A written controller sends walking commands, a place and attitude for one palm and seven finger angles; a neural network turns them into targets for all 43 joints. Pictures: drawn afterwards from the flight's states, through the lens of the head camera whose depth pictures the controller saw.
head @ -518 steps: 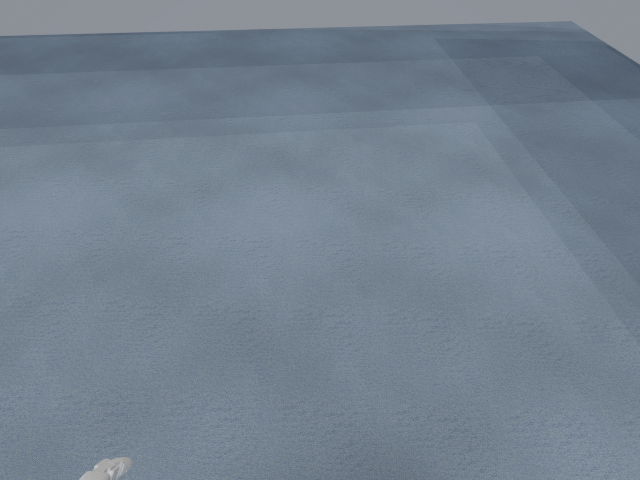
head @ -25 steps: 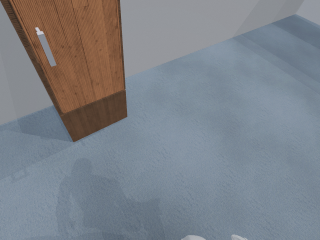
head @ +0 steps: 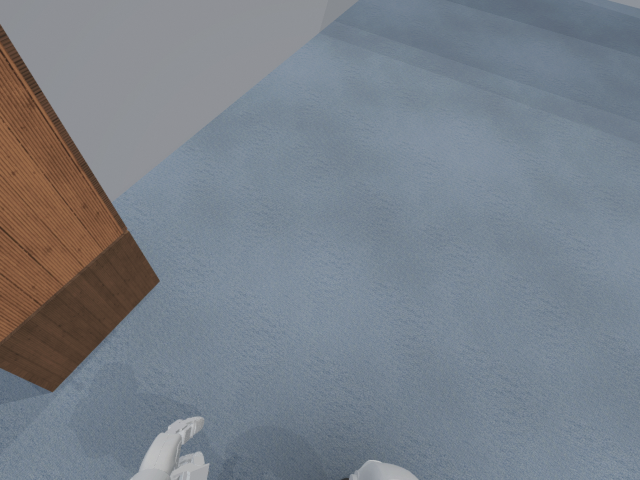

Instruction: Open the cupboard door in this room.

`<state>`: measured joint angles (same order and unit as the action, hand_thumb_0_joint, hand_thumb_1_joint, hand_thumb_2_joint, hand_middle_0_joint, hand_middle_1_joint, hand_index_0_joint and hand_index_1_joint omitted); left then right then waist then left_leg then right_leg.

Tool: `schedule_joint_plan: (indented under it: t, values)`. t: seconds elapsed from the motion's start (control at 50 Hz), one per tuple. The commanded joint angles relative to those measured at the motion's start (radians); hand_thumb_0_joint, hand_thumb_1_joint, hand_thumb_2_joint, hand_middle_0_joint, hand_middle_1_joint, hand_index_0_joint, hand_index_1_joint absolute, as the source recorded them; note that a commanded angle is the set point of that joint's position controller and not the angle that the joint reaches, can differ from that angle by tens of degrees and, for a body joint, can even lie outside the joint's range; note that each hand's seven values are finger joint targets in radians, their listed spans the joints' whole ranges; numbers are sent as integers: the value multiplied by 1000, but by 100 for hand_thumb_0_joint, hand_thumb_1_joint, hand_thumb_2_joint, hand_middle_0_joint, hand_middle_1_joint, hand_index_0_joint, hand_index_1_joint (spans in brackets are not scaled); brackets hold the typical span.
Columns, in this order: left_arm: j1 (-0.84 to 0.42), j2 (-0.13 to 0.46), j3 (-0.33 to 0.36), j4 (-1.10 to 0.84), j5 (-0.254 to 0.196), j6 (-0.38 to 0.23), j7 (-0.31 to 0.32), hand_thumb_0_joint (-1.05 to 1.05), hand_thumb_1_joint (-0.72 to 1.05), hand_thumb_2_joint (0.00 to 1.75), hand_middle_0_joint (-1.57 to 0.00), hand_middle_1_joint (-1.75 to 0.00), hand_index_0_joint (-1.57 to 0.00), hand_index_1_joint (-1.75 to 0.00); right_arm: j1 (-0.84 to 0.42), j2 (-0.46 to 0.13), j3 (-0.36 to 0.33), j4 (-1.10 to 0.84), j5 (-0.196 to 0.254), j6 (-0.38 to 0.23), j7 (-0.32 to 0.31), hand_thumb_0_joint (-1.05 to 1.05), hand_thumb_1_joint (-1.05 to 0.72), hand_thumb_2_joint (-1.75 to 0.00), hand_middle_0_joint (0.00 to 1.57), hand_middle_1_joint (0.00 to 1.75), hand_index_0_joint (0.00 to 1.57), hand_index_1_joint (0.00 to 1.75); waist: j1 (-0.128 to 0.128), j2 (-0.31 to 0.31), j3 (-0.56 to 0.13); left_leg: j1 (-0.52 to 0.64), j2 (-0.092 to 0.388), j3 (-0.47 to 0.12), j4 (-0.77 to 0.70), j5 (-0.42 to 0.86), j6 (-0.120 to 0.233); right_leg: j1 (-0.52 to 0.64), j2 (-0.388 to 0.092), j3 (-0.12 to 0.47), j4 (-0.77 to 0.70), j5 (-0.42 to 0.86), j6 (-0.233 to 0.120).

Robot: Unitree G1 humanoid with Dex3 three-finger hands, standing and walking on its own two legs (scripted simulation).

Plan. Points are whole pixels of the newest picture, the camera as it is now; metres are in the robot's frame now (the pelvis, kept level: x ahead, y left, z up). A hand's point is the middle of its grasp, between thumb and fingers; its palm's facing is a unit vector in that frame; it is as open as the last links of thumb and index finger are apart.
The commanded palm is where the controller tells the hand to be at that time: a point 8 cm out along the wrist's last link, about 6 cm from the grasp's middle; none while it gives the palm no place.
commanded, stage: walk to a spot facing it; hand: left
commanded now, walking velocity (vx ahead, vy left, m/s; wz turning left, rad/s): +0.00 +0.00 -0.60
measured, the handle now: out of the picture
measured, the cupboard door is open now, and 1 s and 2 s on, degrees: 0 0 0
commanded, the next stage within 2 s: turn to face it in 1.94 s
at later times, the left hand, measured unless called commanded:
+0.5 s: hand (123, 439) +0.19 +0.28 -0.16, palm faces -0.20 -0.95 -0.25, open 7.4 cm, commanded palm none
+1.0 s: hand (243, 352) +0.30 +0.11 -0.12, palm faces -0.58 -0.75 -0.31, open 7.4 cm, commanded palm none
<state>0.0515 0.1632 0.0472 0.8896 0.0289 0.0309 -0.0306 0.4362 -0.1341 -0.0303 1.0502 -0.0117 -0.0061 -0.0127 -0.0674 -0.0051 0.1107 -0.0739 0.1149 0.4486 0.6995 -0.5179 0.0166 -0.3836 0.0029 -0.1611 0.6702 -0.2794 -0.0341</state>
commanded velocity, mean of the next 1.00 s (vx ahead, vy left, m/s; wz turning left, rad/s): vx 0.00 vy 0.00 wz -0.60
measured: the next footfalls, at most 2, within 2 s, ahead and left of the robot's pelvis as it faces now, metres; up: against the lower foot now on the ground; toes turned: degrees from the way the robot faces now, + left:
left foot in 0.40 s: +0.16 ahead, +0.17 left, +0.00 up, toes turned -10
right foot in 0.88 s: +0.08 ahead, -0.07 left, +0.00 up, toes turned -39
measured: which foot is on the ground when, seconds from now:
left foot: down 0.00-0.00, up 0.02-0.38, down 0.40-0.88, up 0.90-1.00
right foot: down 0.00-0.40, up 0.42-0.86, down 0.88-1.00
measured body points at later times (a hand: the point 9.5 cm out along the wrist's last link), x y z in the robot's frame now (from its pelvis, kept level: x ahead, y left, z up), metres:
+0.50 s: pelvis +0.08 +0.07 +0.01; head +0.14 +0.09 +0.46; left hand +0.20 +0.33 -0.14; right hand +0.16 -0.20 -0.10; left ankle +0.12 +0.18 -0.72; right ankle +0.00 -0.05 -0.65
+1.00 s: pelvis +0.07 +0.03 +0.01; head +0.08 -0.03 +0.46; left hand +0.33 +0.15 -0.10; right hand -0.08 -0.19 -0.16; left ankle +0.13 +0.19 -0.63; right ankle +0.04 -0.04 -0.72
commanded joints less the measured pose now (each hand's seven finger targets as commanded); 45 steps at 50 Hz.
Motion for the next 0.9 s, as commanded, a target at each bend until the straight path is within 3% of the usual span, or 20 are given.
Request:
schedule_joint_plan:
  t: [0.0, 0.02, 0.08, 0.14, 0.2, 0.28, 0.34, 0.36, 0.38, 0.4, 0.44, 0.5, 0.64, 0.74, 0.78, 0.8, 0.82, 0.84, 0.86, 0.88]
  values:
    - [381, 334, 80, 37, -30, -38, 59, 0, 90, 90, -20, -30, -20, -30, -151, -163, -38, -189, 20, -8, -14, 0, -90, -90, 20, 30, 20, 30, 207, -144, -360, -511, -41, -335, 738, -153, -103, 627, -447, 608, -170, 1175, -305]
    - [314, 289, 71, 20, -32, -29, 67, 0, 90, 90, -20, -30, -20, -30, -192, -153, -43, -200, 15, 3, -18, 0, -90, -90, 20, 30, 20, 30, 175, -38, -230, -535, 0, -416, 739, -69, -88, 517, -409, 502, -190, 1041, -293]
    - [147, 223, 48, -26, -27, -35, 67, 0, 90, 90, -20, -30, -20, -30, -198, -142, -44, -185, -4, 31, -9, 0, -90, -90, 20, 30, 20, 30, 78, -34, -102, -454, 33, -447, 573, 74, -103, 209, -282, 392, -290, 669, -172]
    - [93, 229, 51, -40, -11, -42, 60, 0, 90, 90, -20, -30, -20, -30, -141, -125, -44, -168, -4, 46, -8, 0, -90, -90, 20, 30, 20, 30, 23, -70, -100, -373, 10, -425, 421, 107, -118, 89, -210, 322, -299, 567, -141]
    - [123, 239, 59, -36, -6, -34, 44, 0, 90, 90, -20, -30, -20, -30, -212, -138, -43, -197, -2, 39, -7, 0, -90, -90, 20, 30, 20, 30, 49, -154, -101, -350, -22, -401, 276, 148, -124, 69, -159, 351, -282, 499, -132]
    - [134, 263, 76, -46, -2, -19, 37, 0, 90, 90, -20, -30, -20, -30, -284, -151, -39, -234, 5, 20, -10, 0, -90, -90, 20, 30, 20, 30, 79, -211, -153, -309, -66, -376, 70, 146, -118, 154, -145, 402, -210, 526, -121]
    - [118, 261, 79, -52, -10, -8, 40, 0, 90, 90, -20, -30, -20, -30, -240, -179, -46, -229, 9, 5, -17, 0, -90, -90, 20, 30, 20, 30, 49, -193, -212, -151, -78, -375, -188, 270, -106, 147, -128, 429, -103, 530, -65]
    - [120, 224, 70, -65, -19, -4, 42, 0, 90, 90, -20, -30, -20, -30, -201, -228, -55, -218, 5, -5, -20, 0, -90, -90, 20, 30, 20, 30, 31, -66, -253, 29, 7, -441, -317, 399, -80, 33, -79, 392, -6, 397, -16]
    - [162, 160, 56, -83, -31, -1, 34, 0, 90, 90, -20, -30, -20, -30, -185, -332, -75, -223, -9, -12, -19, 0, -90, -90, 20, 30, 20, 30, 31, 235, -292, 201, 300, -707, -344, 662, 19, -194, 46, 264, 201, -129, 53]
    - [179, 164, 53, -80, -18, -5, 34, 0, 90, 90, -20, -30, -20, -30, -169, -371, -78, -229, -7, -1, -15, 0, -90, -90, 20, 30, 20, 30, 26, 279, -294, 139, 424, -755, -319, 843, 109, -206, 28, 222, 427, -383, 75]
    - [167, 200, 70, -55, -7, 8, 34, 0, 90, 90, -20, -30, -20, -30, -266, -275, -57, -247, -12, -1, -18, 0, -90, -90, 20, 30, 20, 30, 58, 231, -190, -23, 338, -621, -343, 811, 105, -193, -15, 245, 583, -283, 98]
    - [160, 182, 65, -58, -10, 9, 12, 0, 90, 90, -20, -30, -20, -30, -276, -245, -46, -249, -16, -7, -18, 0, -90, -90, 20, 30, 20, 30, 73, 209, -137, -2, 225, -456, -309, 870, 73, -217, -30, 193, 606, -188, 110]
    - [74, 145, 51, -87, -11, 22, 0, 0, 90, 90, -20, -30, -20, -30, -172, -252, -65, -206, -11, -7, -11, 0, -90, -90, 20, 30, 20, 30, 35, 197, -140, 88, 251, -363, -320, 833, 96, -214, -66, 121, 431, -152, 119]
    - [32, 128, 42, -100, -10, 13, -1, 0, 90, 90, -20, -30, -20, -30, -173, -278, -84, -187, -17, -2, -2, 0, -90, -90, 20, 30, 20, 30, 22, 238, -131, 54, 275, -278, -276, 813, 81, -85, -54, 63, 165, -156, 88]
    - [60, 135, 43, -95, -12, 5, 3, 0, 90, 90, -20, -30, -20, -30, -187, -289, -89, -185, -17, -1, 1, 0, -90, -90, 20, 30, 20, 30, 39, 236, -133, 18, 292, -265, -232, 796, 58, 1, -46, 58, 42, -126, 63]
    - [96, 147, 46, -84, -11, 0, 5, 0, 90, 90, -20, -30, -20, -30, -190, -288, -88, -184, -15, 1, 3, 0, -90, -90, 20, 30, 20, 30, 61, 199, -145, -24, 283, -237, -177, 763, 30, 87, -35, 48, -46, -40, 51]
    - [183, 181, 54, -63, -9, -8, 11, 0, 90, 90, -20, -30, -20, -30, -201, -285, -87, -189, -8, 3, 6, 0, -90, -90, 20, 30, 20, 30, 113, 119, -180, -95, 258, -191, -40, 702, -17, 233, -42, 60, -172, 105, 34]
    - [260, 292, 71, -41, 3, -24, 23, 0, 90, 90, -20, -30, -20, -30, -181, -224, -70, -210, -1, 10, 11, 0, -90, -90, 20, 30, 20, 30, 152, -179, -213, -341, 157, -160, 197, 301, -81, 432, -227, 318, -279, 343, -32]
    - [290, 383, 89, -31, -11, -21, 37, 0, 90, 90, -20, -30, -20, -30, -234, -168, -47, -259, -1, 22, 9, 0, -90, -90, 20, 30, 20, 30, 164, -355, -216, -526, 19, -249, 428, -152, -114, 424, -423, 594, -285, 750, -144]
    - [291, 367, 85, -33, -21, -14, 47, 0, 90, 90, -20, -30, -20, -30, -240, -200, -49, -256, 4, 38, -5, 0, -90, -90, 20, 30, 20, 30, 159, -256, -222, -508, 29, -391, 506, -146, -97, 370, -427, 534, -289, 689, -195]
